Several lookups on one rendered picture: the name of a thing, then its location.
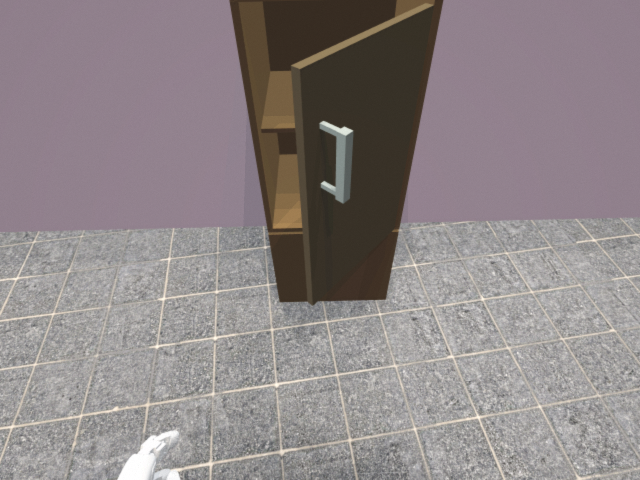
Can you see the left robot hand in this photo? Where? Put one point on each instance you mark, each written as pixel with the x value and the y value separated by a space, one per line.
pixel 142 466

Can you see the cupboard door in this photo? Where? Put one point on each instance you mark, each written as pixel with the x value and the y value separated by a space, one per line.
pixel 368 83

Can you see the handle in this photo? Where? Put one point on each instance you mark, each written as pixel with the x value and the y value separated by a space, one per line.
pixel 344 147

